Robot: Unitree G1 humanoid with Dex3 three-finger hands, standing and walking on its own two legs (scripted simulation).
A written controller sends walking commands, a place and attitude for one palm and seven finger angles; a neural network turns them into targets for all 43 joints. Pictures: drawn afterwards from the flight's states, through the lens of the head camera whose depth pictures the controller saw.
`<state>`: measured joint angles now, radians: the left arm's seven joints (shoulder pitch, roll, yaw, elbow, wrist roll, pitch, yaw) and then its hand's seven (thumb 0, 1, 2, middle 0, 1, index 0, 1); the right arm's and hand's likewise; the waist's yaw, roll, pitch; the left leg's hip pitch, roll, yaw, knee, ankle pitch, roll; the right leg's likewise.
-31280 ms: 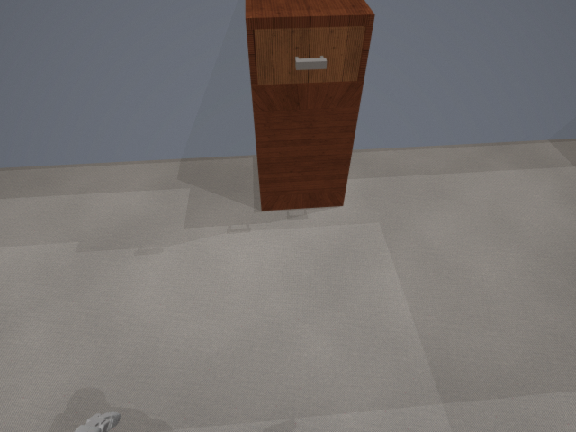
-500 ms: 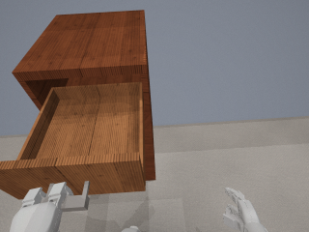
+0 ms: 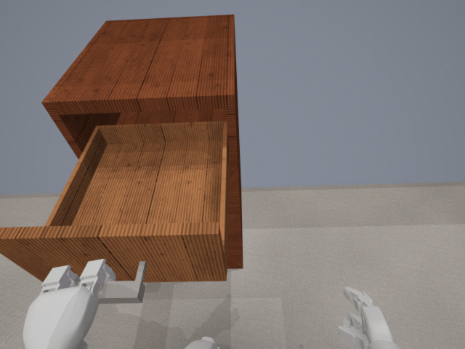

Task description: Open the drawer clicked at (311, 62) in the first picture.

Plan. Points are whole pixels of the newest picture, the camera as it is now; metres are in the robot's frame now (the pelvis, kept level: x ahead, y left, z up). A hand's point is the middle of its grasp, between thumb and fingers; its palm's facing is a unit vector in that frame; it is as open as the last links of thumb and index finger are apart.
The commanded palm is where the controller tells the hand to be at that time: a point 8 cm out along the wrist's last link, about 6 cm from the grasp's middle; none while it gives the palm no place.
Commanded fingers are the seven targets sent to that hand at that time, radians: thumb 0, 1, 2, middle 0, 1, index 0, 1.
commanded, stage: open the thumb to release the handle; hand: left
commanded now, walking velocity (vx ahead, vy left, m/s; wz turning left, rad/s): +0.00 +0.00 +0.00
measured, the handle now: (114, 279) +0.22 +0.23 +0.03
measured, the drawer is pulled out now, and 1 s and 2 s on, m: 0.30 0.30 0.30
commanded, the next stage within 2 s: lift the hand off the handle in 0.02 s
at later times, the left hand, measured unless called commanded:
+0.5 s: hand (93, 313) +0.17 +0.25 +0.01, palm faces +0.03 -0.08 -1.00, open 13.5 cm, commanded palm +0.15 +0.24 +0.07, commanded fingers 0.00 -0.50 0.30 -0.30 -1.20 -0.30 -1.20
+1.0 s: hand (71, 297) +0.17 +0.25 +0.08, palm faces +0.04 -0.10 -0.99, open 13.4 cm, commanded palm +0.14 +0.24 +0.14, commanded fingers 0.00 -0.50 0.30 -0.30 -1.20 -0.30 -1.20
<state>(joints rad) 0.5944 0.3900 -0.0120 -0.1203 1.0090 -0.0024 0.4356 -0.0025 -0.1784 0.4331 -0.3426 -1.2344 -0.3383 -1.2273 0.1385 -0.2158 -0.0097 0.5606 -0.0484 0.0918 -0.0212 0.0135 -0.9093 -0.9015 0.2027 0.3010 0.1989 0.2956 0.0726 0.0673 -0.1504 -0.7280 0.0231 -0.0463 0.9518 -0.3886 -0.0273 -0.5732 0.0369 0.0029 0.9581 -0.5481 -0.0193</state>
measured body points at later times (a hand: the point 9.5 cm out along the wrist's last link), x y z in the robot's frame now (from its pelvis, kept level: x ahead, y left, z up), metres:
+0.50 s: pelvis -0.01 +0.00 +0.00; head +0.01 -0.02 +0.45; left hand +0.16 +0.25 +0.07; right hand +0.20 -0.21 -0.10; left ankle +0.05 +0.14 -0.68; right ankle -0.04 -0.11 -0.68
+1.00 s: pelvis +0.01 +0.00 +0.02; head +0.00 -0.03 +0.47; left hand +0.16 +0.25 +0.13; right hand +0.23 -0.20 -0.06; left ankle +0.05 +0.14 -0.68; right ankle -0.04 -0.11 -0.68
